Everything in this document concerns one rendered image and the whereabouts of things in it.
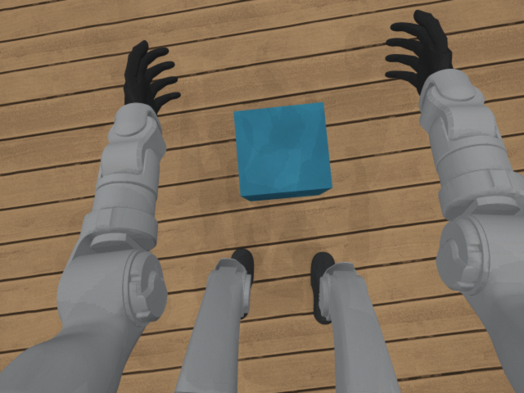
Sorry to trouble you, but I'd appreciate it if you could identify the carton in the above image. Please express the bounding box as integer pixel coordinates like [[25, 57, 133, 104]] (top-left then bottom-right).
[[233, 102, 332, 201]]

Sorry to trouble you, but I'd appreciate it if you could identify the robot right foot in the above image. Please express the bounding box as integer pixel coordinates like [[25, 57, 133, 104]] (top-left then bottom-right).
[[310, 252, 335, 325]]

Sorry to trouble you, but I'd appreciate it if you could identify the robot right hand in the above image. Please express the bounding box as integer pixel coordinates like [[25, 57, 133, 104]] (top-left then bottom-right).
[[385, 10, 453, 96]]

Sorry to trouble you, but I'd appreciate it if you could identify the robot left forearm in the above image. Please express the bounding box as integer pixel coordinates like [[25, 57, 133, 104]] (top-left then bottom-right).
[[56, 103, 166, 318]]

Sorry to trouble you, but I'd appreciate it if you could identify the robot right forearm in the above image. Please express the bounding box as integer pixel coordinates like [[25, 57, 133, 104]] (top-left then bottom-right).
[[418, 69, 524, 221]]

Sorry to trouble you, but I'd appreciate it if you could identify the robot left thigh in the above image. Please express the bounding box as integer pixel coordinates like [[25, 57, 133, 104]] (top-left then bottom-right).
[[174, 266, 251, 393]]

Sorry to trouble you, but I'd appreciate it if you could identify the robot left hand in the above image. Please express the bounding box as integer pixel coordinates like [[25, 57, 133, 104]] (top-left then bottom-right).
[[124, 40, 181, 115]]

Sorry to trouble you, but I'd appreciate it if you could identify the robot right upper arm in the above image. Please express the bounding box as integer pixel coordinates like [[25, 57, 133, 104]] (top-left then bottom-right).
[[436, 214, 524, 393]]

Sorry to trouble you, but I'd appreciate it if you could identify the robot left upper arm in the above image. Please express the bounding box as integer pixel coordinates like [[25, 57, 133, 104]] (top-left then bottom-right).
[[0, 249, 168, 393]]

